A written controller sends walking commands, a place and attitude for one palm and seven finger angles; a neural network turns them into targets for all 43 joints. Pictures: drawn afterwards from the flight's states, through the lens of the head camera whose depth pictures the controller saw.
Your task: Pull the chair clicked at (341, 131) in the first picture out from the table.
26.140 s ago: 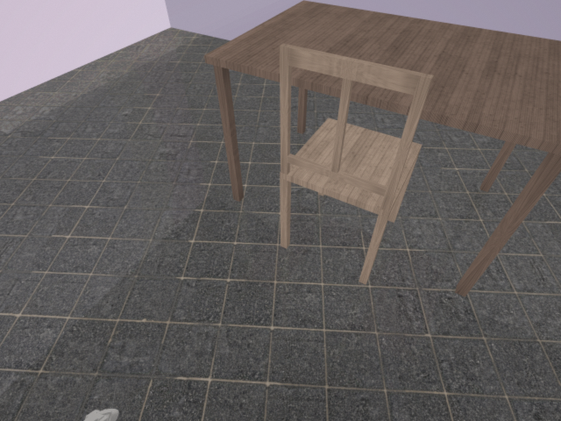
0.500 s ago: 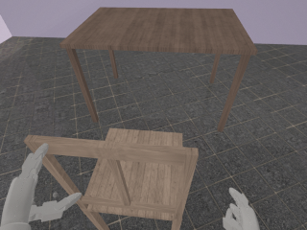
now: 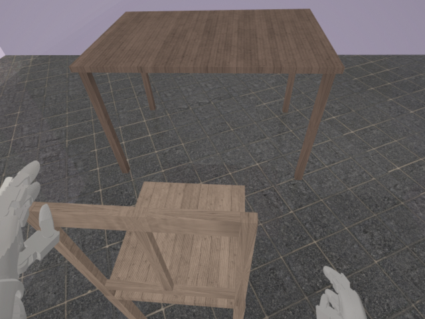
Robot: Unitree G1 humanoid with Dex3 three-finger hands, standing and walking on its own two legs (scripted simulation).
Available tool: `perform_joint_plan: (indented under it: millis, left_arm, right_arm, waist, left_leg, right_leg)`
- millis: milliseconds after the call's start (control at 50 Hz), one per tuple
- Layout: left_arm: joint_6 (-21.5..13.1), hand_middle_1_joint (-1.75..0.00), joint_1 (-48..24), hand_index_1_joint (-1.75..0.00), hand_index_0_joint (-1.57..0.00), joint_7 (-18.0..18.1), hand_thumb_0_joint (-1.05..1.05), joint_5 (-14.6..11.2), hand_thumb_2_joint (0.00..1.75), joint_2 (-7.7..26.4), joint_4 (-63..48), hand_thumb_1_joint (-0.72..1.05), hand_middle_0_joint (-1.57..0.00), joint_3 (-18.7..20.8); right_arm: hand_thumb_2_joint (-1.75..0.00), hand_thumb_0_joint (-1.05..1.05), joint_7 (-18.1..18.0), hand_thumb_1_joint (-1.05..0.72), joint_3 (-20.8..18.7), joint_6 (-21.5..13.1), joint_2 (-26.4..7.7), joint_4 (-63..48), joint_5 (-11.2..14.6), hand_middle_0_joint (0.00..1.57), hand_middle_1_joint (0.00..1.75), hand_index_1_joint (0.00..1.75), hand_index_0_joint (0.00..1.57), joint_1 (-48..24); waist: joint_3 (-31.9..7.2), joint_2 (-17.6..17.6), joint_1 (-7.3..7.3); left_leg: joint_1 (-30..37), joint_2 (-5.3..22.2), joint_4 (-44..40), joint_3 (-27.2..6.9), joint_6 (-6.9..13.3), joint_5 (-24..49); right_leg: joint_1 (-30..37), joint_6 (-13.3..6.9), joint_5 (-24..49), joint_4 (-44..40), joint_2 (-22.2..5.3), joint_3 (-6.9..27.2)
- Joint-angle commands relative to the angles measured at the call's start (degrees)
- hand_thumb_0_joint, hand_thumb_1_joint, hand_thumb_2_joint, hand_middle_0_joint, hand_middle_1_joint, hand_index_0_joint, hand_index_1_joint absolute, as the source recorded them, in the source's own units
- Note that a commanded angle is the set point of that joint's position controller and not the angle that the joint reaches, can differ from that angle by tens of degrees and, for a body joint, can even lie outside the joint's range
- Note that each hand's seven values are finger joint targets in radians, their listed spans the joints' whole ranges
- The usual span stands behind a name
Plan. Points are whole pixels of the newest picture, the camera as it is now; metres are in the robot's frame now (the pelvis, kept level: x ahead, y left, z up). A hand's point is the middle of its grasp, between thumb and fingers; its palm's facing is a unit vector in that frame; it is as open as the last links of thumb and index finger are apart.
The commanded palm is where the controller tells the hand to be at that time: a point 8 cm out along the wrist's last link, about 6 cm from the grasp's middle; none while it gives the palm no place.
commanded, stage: draw the hand back to the body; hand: left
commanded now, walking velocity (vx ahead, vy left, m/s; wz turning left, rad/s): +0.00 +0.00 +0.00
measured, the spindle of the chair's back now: (157, 262) +0.25 +0.17 -0.09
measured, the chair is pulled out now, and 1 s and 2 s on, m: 0.71 0.71 0.71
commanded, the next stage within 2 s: step back with the hand held close in 0.14 s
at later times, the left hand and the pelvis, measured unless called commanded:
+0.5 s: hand (50, 229) +0.19 +0.26 +0.15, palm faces +0.35 -0.78 -0.52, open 7.4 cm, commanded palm +0.13 +0.31 +0.18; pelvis -0.02 +0.01 +0.00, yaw -2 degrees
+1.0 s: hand out of the picture +0.10 +0.28 +0.16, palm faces +0.43 -0.77 -0.47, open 7.4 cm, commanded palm +0.05 +0.32 +0.18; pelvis -0.10 +0.02 -0.01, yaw -1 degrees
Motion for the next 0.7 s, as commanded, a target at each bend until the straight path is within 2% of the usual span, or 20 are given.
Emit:
perform_joint_plan:
  millis: [0,40,60,120,200,220,240,260,280,320,340,360,400,440,520,580,620,640,660,680]
  left_arm:
    - [-4.8,-0.30,-4.8,-0.30,-0.20,2.1,0.00,0.3,0.90,13.2,-15.2,0.90,-0.20,10.0]
    - [-4.6,-0.30,-5.9,-0.30,-0.20,2.1,0.00,0.2,0.90,13.0,-13.5,0.90,-0.20,10.0]
    - [-4.4,-0.30,-5.5,-0.30,-0.20,2.0,0.00,0.2,0.90,11.8,-11.5,0.90,-0.20,9.3]
    - [-4.3,-0.30,-5.4,-0.30,-0.20,1.6,0.00,0.1,0.90,10.2,-8.0,0.90,-0.20,8.0]
    - [-4.7,-0.30,-5.6,-0.30,-0.20,1.1,0.00,0.1,0.90,10.2,-8.2,0.90,-0.20,7.5]
    - [-4.9,-0.30,-5.8,-0.30,-0.20,1.1,0.00,0.1,0.90,11.0,-9.0,0.90,-0.20,8.0]
    - [-5.1,-0.30,-9.2,-0.30,-0.20,1.1,0.00,0.1,0.90,11.9,-10.5,0.90,-0.20,7.7]
    - [-7.9,-0.30,-16.7,-0.30,-0.20,1.4,0.00,-0.5,0.90,20.8,-15.9,0.90,-0.20,15.7]
    - [-8.4,-0.30,-12.8,-0.30,-0.20,1.1,0.00,-0.1,0.90,17.1,-12.2,0.90,-0.20,13.5]
    - [-8.2,-0.30,-6.7,-0.30,-0.20,0.7,0.00,0.2,0.90,13.6,-10.9,0.90,-0.20,10.8]
    - [-8.5,-0.30,-6.7,-0.30,-0.20,0.8,0.00,0.1,0.90,14.8,-12.4,0.90,-0.20,11.7]
    - [-8.5,-0.30,-2.9,-0.30,-0.20,0.9,0.00,0.1,0.90,13.3,-11.4,0.90,-0.20,11.4]
    - [-8.2,-0.30,1.9,-0.30,-0.20,0.9,0.00,0.2,0.90,12.3,-10.5,0.90,-0.20,11.4]
    - [-8.1,-0.30,3.7,-0.30,-0.20,1.2,0.00,0.3,0.90,13.7,-11.0,0.90,-0.20,12.9]
    - [-8.4,-0.30,5.7,-0.30,-0.20,1.7,0.00,0.2,0.90,14.4,-13.8,0.90,-0.20,13.6]
    - [-8.8,-0.30,5.0,-0.30,-0.20,2.1,0.00,0.0,0.90,14.8,-16.1,0.90,-0.20,13.5]
    - [-9.2,-0.30,4.6,-0.30,-0.20,2.5,0.00,0.1,0.90,15.0,-16.8,0.90,-0.20,13.5]
    - [-9.4,-0.30,4.2,-0.30,-0.20,2.8,0.00,0.2,0.90,16.2,-17.3,0.90,-0.20,14.3]
    - [-9.7,-0.30,4.5,-0.30,-0.20,2.9,0.00,0.2,0.90,15.0,-17.4,0.90,-0.20,13.6]
    - [-9.9,-0.30,4.3,-0.30,-0.20,3.0,0.00,0.3,0.90,15.3,-17.6,0.90,-0.20,13.7]
  right_arm:
    - [-0.90,0.00,-1.0,-0.90,-1.3,-4.1,-4.1,-9.2,-0.1,0.20,0.30,0.30,0.20,-8.7]
    - [-0.90,0.00,-1.2,-0.90,-1.6,-3.9,-4.5,-8.5,0.0,0.20,0.30,0.30,0.20,-8.6]
    - [-0.90,0.00,-1.3,-0.90,-1.7,-3.5,-4.5,-8.3,0.0,0.20,0.30,0.30,0.20,-8.8]
    - [-0.90,0.00,-1.2,-0.90,-1.9,-2.8,-4.7,-8.1,0.0,0.20,0.30,0.30,0.20,-8.9]
    - [-0.90,0.00,-1.0,-0.90,-2.0,-2.5,-4.8,-8.5,0.0,0.20,0.30,0.30,0.20,-9.5]
    - [-0.90,0.00,-1.0,-0.90,-2.0,-2.7,-4.7,-8.7,0.0,0.20,0.30,0.30,0.20,-9.7]
    - [-0.90,0.00,-1.1,-0.90,-1.8,-2.9,-5.2,-8.5,-0.1,0.20,0.30,0.30,0.20,-9.5]
    - [-0.90,0.00,-0.6,-0.90,-2.4,-1.8,-6.4,-10.0,0.4,0.20,0.30,0.30,0.20,-8.2]
    - [-0.90,0.00,-0.4,-0.90,-2.3,-1.3,-5.2,-8.9,0.1,0.20,0.30,0.30,0.20,-8.1]
    - [-0.90,0.00,-0.1,-0.90,-2.2,-0.4,-5.1,-10.2,-0.2,0.20,0.30,0.30,0.20,-8.2]
    - [-0.90,0.00,-0.1,-0.90,-2.7,0.0,-5.8,-10.4,-0.1,0.20,0.30,0.30,0.20,-8.0]
    - [-0.90,0.00,0.0,-0.90,-2.6,0.4,-5.5,-10.7,-0.2,0.20,0.30,0.30,0.20,-7.9]
    - [-0.90,0.00,0.3,-0.90,-3.0,1.5,-5.3,-11.8,-0.1,0.20,0.30,0.30,0.20,-8.0]
    - [-0.90,0.00,0.2,-0.90,-3.7,2.4,-5.5,-12.2,0.1,0.20,0.30,0.30,0.20,-7.9]
    - [-0.90,0.00,0.0,-0.90,-3.9,3.0,-4.9,-13.5,0.4,0.20,0.30,0.30,0.20,-8.4]
    - [-0.90,0.00,-0.3,-0.90,-3.7,2.6,-4.9,-13.5,0.4,0.20,0.30,0.30,0.20,-8.1]
    - [-0.90,0.00,-0.5,-0.90,-3.5,1.9,-4.9,-13.3,0.3,0.20,0.30,0.30,0.20,-7.7]
    - [-0.90,0.00,-0.8,-0.90,-3.6,1.6,-5.0,-12.8,0.3,0.20,0.30,0.30,0.20,-8.0]
    - [-0.90,0.00,-0.7,-0.90,-3.3,1.3,-4.9,-12.8,0.2,0.20,0.30,0.30,0.20,-7.2]
    - [-0.90,0.00,-0.8,-0.90,-3.3,0.9,-5.1,-12.9,0.2,0.20,0.30,0.30,0.20,-7.1]
  waist:
    - [-7.3,1.6,0.79]
    - [-6.3,-0.5,0.30]
    - [-3.9,-0.6,0.22]
    - [-2.4,-3.7,0.03]
    - [-3.5,-2.7,0.44]
    - [-3.9,-3.1,0.63]
    - [-4.3,-1.0,0.17]
    - [0.8,-0.5,-2.13]
    - [0.1,-2.2,-2.66]
    - [-1.3,-3.3,-2.57]
    - [-3.5,-1.4,-2.46]
    - [-5.3,-0.6,-2.30]
    - [-8.9,-1.3,-2.18]
    - [-11.5,-1.6,-2.39]
    - [-12.5,-2.7,-2.34]
    - [-11.4,-0.4,-2.40]
    - [-10.2,1.2,-2.34]
    - [-9.8,3.1,-2.37]
    - [-9.3,3.9,-2.43]
    - [-8.5,3.9,-2.44]
  left_leg:
    - [4.4,0.3,-1.9,0.4,2.6,17.0]
    - [4.0,0.5,-1.9,0.3,2.6,16.6]
    - [4.0,0.5,-1.9,0.7,2.8,16.0]
    - [3.3,0.7,-2.4,0.8,3.0,13.7]
    - [3.7,0.5,-2.6,0.8,3.3,12.8]
    - [3.9,0.5,-2.6,0.8,3.3,12.7]
    - [3.8,0.3,-2.9,0.6,3.2,11.8]
    - [0.3,0.9,-0.2,0.2,3.8,7.6]
    - [0.2,0.8,0.7,-0.5,3.6,6.2]
    - [0.5,1.2,0.5,-0.5,3.5,9.1]
    - [0.8,1.7,-0.3,-0.7,3.5,11.0]
    - [1.1,2.3,-0.9,-0.9,3.6,14.7]
    - [2.0,3.3,-0.8,-0.9,3.7,21.8]
    - [2.5,4.2,-1.1,-1.2,3.8,26.2]
    - [0.4,5.3,-1.2,-2.0,4.1,27.7]
    - [-2.7,6.1,-2.8,-3.3,4.3,23.5]
    - [-5.9,6.5,-3.7,-4.0,4.5,17.9]
    - [-7.2,6.5,-4.4,-4.2,4.7,15.0]
    - [-9.1,6.6,-4.8,-4.5,4.7,11.8]
    - [-11.0,6.6,-4.9,-4.8,4.7,8.3]
  right_leg:
    - [-0.9,-2.2,20.4,-3.7,-1.2,-0.7]
    - [-1.1,-2.2,20.4,-4.2,-1.3,-0.6]
    - [-2.6,-2.0,20.4,-4.5,-1.2,-0.3]
    - [-3.4,-1.6,18.0,-5.1,-1.2,-0.7]
    - [-3.0,-1.5,16.3,-5.4,-1.4,-0.5]
    - [-3.0,-1.4,16.2,-5.6,-1.4,-0.3]
    - [-2.7,-1.6,15.1,-5.6,-1.6,-0.3]
    - [-10.4,-2.2,20.2,-8.8,-4.6,7.5]
    - [-10.1,-2.7,21.2,-8.5,-5.9,7.5]
    - [-9.4,-2.5,23.5,-6.9,-6.0,6.9]
    - [-7.6,-2.4,23.9,-5.5,-6.1,6.2]
    - [-6.7,-2.1,24.6,-4.2,-5.5,5.5]
    - [-5.2,-1.4,26.5,-1.8,-4.8,4.0]
    - [-4.2,-0.9,27.4,-0.1,-4.7,2.8]
    - [-5.1,-0.5,24.8,1.7,-4.1,2.3]
    - [-6.0,-0.3,18.7,2.7,-3.5,2.1]
    - [-6.4,-0.4,14.9,3.1,-3.3,2.3]
    - [-6.2,-0.4,13.7,3.1,-3.5,2.5]
    - [-6.0,-0.5,11.7,3.4,-3.3,2.3]
    - [-6.1,-0.6,10.6,3.4,-3.2,2.6]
